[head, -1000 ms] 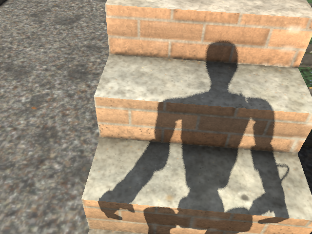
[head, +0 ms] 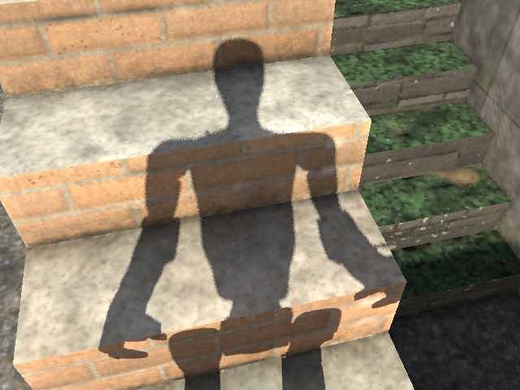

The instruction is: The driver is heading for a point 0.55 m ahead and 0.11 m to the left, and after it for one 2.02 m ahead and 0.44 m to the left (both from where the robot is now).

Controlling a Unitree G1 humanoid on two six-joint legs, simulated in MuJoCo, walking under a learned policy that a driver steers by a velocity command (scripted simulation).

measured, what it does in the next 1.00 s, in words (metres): climbs, turning left: left foot 0.19 m higher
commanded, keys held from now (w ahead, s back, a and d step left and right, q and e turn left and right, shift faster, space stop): e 0.02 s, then no key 0.04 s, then q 0.82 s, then no key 0.02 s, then e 0.10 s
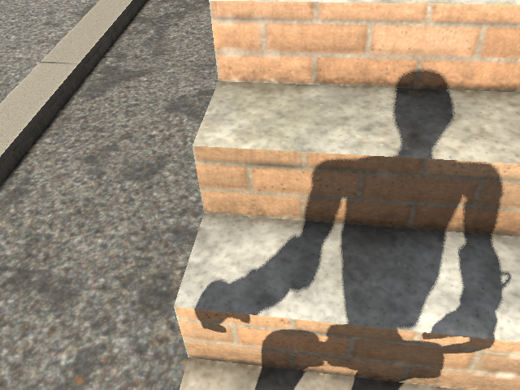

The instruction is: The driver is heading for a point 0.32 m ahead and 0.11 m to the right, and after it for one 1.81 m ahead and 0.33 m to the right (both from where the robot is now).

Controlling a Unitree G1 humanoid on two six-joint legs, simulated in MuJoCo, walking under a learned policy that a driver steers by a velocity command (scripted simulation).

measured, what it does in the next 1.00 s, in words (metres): climbs, turning right: right foot, then left foot 0.19 m higher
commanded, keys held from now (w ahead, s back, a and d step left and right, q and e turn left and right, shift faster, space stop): e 0.10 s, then w+e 0.46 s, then w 0.44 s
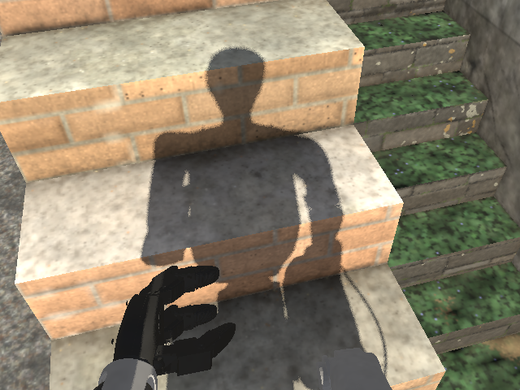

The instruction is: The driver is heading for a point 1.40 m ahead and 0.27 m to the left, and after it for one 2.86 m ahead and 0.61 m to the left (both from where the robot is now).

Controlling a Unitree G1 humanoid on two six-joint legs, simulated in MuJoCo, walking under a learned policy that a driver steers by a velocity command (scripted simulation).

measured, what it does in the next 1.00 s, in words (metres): climbs, turning left: right foot 0.19 m higher, then left foot 0.19 m higher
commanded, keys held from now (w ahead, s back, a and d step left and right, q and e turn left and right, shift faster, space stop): w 0.14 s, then w+q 0.66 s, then w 0.20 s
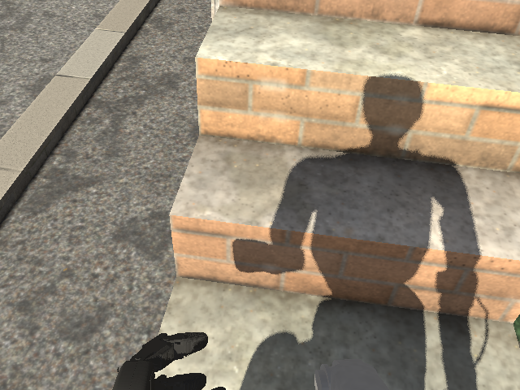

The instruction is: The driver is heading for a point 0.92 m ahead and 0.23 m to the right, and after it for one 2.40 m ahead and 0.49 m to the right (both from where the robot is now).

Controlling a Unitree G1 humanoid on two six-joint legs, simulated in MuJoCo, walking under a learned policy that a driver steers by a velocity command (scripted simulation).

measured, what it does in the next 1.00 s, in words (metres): climbs, turning right: right foot 0.19 m higher, then left foot 0.25 m higher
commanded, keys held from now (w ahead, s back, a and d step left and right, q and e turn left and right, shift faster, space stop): w+e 1.00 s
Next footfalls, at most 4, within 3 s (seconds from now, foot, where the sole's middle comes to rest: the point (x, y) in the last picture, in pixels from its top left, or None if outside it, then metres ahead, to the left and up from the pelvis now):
0.22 right None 0.25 -0.08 -0.57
0.48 left None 0.33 0.10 -0.32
0.70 left None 0.27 0.14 -0.56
1.00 right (244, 330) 0.53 0.03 -0.37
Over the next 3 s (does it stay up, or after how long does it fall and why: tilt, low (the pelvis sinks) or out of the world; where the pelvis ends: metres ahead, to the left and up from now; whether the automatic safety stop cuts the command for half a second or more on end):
stays up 0.79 -0.38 0.73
